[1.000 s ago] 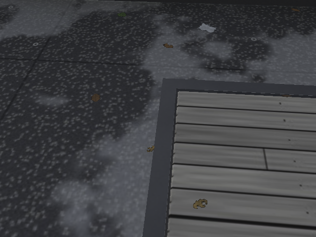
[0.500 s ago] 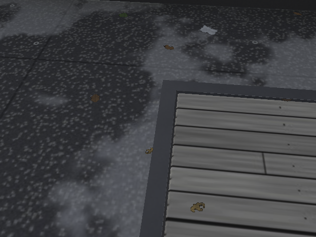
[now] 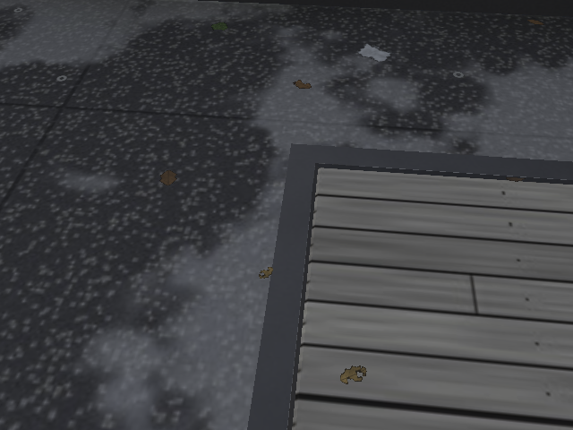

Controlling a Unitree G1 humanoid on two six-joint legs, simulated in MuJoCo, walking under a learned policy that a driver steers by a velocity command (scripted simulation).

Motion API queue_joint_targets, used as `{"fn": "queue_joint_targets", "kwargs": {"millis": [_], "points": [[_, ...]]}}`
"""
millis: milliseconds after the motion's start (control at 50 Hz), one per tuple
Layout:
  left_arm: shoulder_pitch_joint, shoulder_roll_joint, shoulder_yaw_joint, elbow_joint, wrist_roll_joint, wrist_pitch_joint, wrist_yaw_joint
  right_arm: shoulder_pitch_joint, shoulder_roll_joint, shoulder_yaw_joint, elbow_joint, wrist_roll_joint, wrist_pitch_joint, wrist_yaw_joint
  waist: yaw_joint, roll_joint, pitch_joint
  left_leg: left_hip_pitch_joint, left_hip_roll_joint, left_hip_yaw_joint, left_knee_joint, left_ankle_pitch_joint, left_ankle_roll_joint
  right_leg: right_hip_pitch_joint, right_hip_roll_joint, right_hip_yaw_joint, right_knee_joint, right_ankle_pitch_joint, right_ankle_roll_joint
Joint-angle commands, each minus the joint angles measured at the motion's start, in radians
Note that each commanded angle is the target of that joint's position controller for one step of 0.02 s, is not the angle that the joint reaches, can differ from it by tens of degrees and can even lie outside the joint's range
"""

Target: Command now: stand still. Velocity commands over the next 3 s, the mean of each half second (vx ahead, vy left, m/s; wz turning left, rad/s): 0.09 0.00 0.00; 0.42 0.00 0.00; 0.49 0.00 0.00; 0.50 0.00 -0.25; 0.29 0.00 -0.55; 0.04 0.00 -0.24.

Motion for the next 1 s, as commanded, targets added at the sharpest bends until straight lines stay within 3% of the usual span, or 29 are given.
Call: {"fn": "queue_joint_targets", "kwargs": {"millis": [20,260,300,320,360,380,420,460,500,540,560,580,600,620,640,660,680,720,780,860,940,1000], "points": [[0.032,0.112,0.02,-0.022,-0.001,-0.007,0.003,0.025,-0.104,-0.014,-0.016,0.0,-0.008,-0.004,0.001,-0.009,0.002,0.003,0.017,0.002,-0.047,0.154,0.024,-0.037,-0.074,0.074,-0.109,0.111,-0.009],[0.059,0.1,0.018,0.007,-0.002,-0.003,0.003,0.053,-0.093,-0.004,0.009,0.002,-0.01,-0.007,0.004,-0.007,0.007,-0.007,0.019,0.011,-0.051,0.15,0.021,-0.032,-0.07,0.073,-0.112,0.126,-0.013],[0.078,0.108,0.022,0.02,-0.006,0.001,0.008,0.068,-0.072,0.001,0.017,0.004,-0.009,-0.009,0.009,-0.035,-0.002,-0.025,-0.02,0.059,-0.01,-0.028,0.024,-0.032,-0.069,0.093,-0.154,-0.159,-0.029],[0.083,0.148,0.035,0.018,-0.014,0.004,0.013,0.057,-0.075,0.0,0.008,0.009,-0.012,-0.01,0.019,-0.08,0.021,-0.083,-0.052,0.1,0.064,-0.154,0.029,-0.041,-0.099,0.151,-0.191,-0.341,-0.063],[0.131,0.21,0.058,0.019,-0.022,0.0,0.019,-0.007,-0.079,0.004,-0.036,0.012,-0.039,0.0,0.049,-0.168,0.087,-0.236,-0.021,0.128,0.254,-0.208,0.043,-0.049,-0.285,0.402,-0.319,-0.573,-0.174],[0.135,0.219,0.065,0.015,-0.018,-0.009,0.021,-0.034,-0.081,0.003,-0.054,0.017,-0.057,0.008,0.053,-0.168,0.126,-0.295,0.023,0.111,0.345,-0.204,0.052,-0.064,-0.355,0.487,-0.358,-0.552,-0.218],[0.13,0.19,0.065,0.002,-0.013,-0.028,0.017,-0.036,-0.091,-0.005,-0.065,0.026,-0.084,0.026,0.041,-0.125,0.138,-0.427,0.08,0.081,0.468,-0.263,0.07,0.019,-0.391,0.508,-0.361,-0.426,-0.237],[0.102,0.172,0.065,-0.02,-0.03,-0.035,0.013,-0.039,-0.087,-0.008,-0.072,0.033,-0.106,0.04,0.027,-0.092,0.11,-0.399,0.099,0.095,0.345,-0.226,0.083,0.057,-0.338,0.39,-0.342,-0.294,-0.186],[0.085,0.189,0.07,-0.029,-0.038,-0.029,0.01,-0.025,-0.068,-0.008,-0.066,0.032,-0.119,0.048,0.008,-0.106,0.067,-0.216,0.059,0.158,0.177,-0.139,0.075,-0.013,-0.259,0.252,-0.304,-0.192,-0.152],[0.078,0.199,0.071,-0.035,-0.042,-0.018,0.006,0.098,-0.067,-0.019,-0.013,0.032,-0.116,0.052,-0.046,-0.093,0.028,0.055,-0.013,0.231,0.049,0.031,0.055,-0.163,-0.203,0.175,-0.219,-0.189,-0.137],[0.076,0.18,0.064,-0.04,-0.039,-0.019,0.004,0.173,-0.076,-0.027,0.014,0.032,-0.109,0.049,-0.078,-0.07,0.01,0.158,-0.027,0.23,0.029,0.025,0.053,-0.225,-0.178,0.155,-0.153,-0.184,-0.123],[0.052,0.129,0.047,-0.053,-0.031,-0.027,-0.003,0.253,-0.105,-0.037,0.026,0.032,-0.107,0.044,-0.118,0.012,-0.005,0.266,0.061,0.097,-0.037,-0.034,0.081,-0.314,-0.123,0.088,0.036,-0.118,-0.082],[0.04,0.045,0.024,-0.086,-0.011,-0.041,-0.011,0.362,-0.206,-0.055,0.027,0.026,-0.106,0.036,-0.134,0.264,-0.067,0.365,0.298,-0.274,-0.183,-0.19,0.176,-0.459,-0.031,-0.041,0.417,-0.184,-0.011],[0.034,0.059,0.031,-0.116,-0.035,-0.058,-0.009,0.391,-0.246,-0.056,0.039,0.005,-0.122,0.053,-0.121,0.291,-0.055,0.34,0.424,-0.61,-0.306,-0.405,0.304,-0.599,0.011,0.047,0.639,-0.295,-0.018],[0.014,0.115,0.042,-0.124,-0.056,-0.072,-0.011,0.279,-0.192,-0.038,0.007,0.008,-0.138,0.062,-0.075,0.15,0.047,0.274,0.421,-0.559,-0.312,-0.467,0.3,-0.685,-0.067,0.104,0.741,-0.217,-0.04],[0.008,0.136,0.047,-0.121,-0.058,-0.081,-0.018,0.202,-0.141,-0.023,-0.023,0.011,-0.147,0.068,-0.049,0.112,0.086,0.232,0.364,-0.427,-0.314,-0.385,0.259,-0.694,-0.106,0.103,0.746,-0.105,-0.053],[0.014,0.136,0.053,-0.11,-0.044,-0.086,-0.019,0.151,-0.13,-0.016,-0.045,0.009,-0.148,0.075,-0.026,0.085,0.081,0.208,0.315,-0.317,-0.318,-0.252,0.227,-0.666,-0.135,0.088,0.71,-0.022,-0.053],[-0.005,0.142,0.064,-0.108,-0.027,-0.083,-0.026,0.157,-0.093,-0.003,-0.051,0.004,-0.137,0.075,-0.019,0.091,0.07,0.182,0.24,-0.14,-0.322,0.007,0.185,-0.603,-0.166,0.057,0.622,0.08,-0.035],[-0.068,0.097,0.057,-0.13,-0.019,-0.069,-0.034,0.238,-0.112,-0.003,-0.035,-0.002,-0.125,0.057,-0.034,0.073,0.057,0.191,0.213,-0.036,-0.323,0.28,0.206,-0.613,-0.163,0.008,0.539,0.159,0.01],[-0.251,0.058,0.04,-0.203,-0.023,-0.07,-0.037,0.258,-0.136,-0.005,-0.05,0.0,-0.114,0.036,-0.069,0.063,0.086,0.133,0.184,0.043,-0.36,0.332,0.205,-0.551,-0.129,-0.035,0.259,0.293,0.036],[-0.36,0.059,0.033,-0.246,-0.031,-0.075,-0.055,0.319,-0.14,-0.011,-0.035,0.013,-0.108,0.03,-0.082,0.068,0.118,0.194,0.22,0.063,-0.365,0.341,0.211,-0.508,-0.098,-0.044,0.109,0.341,0.012],[-0.357,0.09,0.043,-0.263,-0.032,-0.085,-0.071,0.3,-0.157,-0.024,-0.042,0.016,-0.096,0.026,-0.036,0.077,0.086,0.303,0.26,0.077,-0.284,0.525,0.193,-0.458,-0.079,-0.035,0.055,0.282,-0.032]]}}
